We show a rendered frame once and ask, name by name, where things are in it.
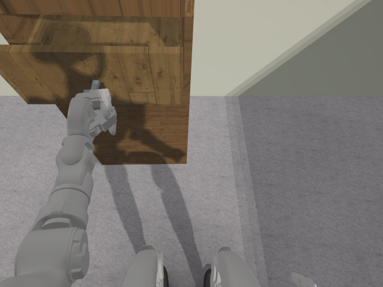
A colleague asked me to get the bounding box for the robot right hand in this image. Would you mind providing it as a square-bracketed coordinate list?
[291, 272, 317, 287]

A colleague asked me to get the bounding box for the robot left upper arm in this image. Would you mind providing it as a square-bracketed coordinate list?
[0, 227, 90, 287]

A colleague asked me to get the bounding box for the handle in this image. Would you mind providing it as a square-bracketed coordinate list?
[83, 80, 101, 109]

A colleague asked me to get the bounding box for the robot right shin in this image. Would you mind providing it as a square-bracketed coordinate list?
[210, 246, 231, 287]

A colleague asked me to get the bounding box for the drawer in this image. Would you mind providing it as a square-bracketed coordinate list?
[0, 14, 183, 104]

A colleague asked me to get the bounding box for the cabinet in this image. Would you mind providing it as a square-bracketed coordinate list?
[0, 0, 194, 165]

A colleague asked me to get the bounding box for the robot left thigh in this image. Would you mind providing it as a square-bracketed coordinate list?
[121, 249, 164, 287]

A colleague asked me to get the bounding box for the robot left hand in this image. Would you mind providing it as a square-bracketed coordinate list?
[67, 88, 117, 143]

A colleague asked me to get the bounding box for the left robot forearm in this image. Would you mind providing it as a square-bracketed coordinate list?
[14, 135, 95, 276]

